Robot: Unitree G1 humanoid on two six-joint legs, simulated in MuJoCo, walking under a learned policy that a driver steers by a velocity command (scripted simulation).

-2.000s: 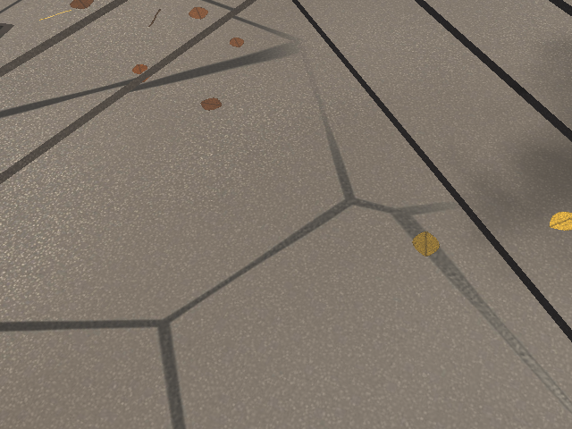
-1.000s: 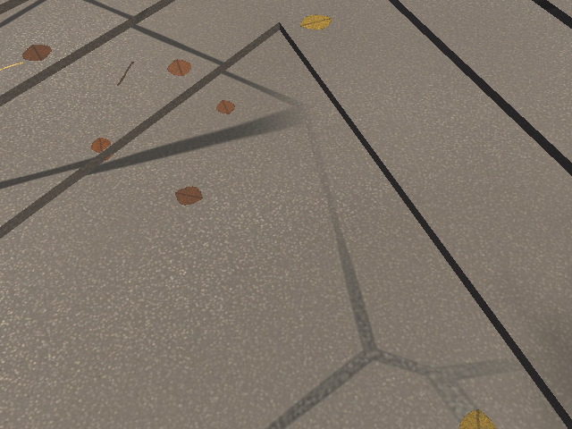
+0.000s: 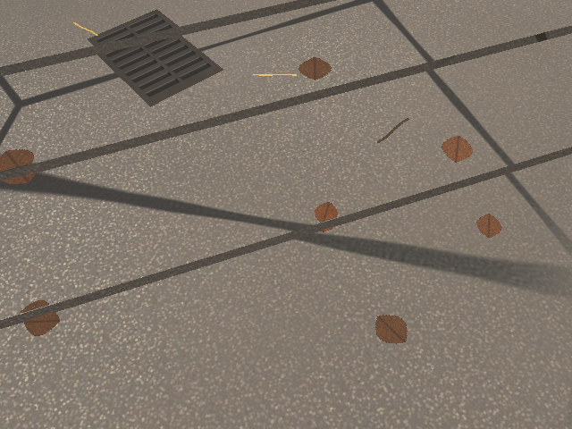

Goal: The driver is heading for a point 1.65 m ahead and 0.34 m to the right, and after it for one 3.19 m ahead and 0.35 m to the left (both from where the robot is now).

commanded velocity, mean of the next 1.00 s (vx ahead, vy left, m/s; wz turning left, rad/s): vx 0.08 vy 0.00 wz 0.05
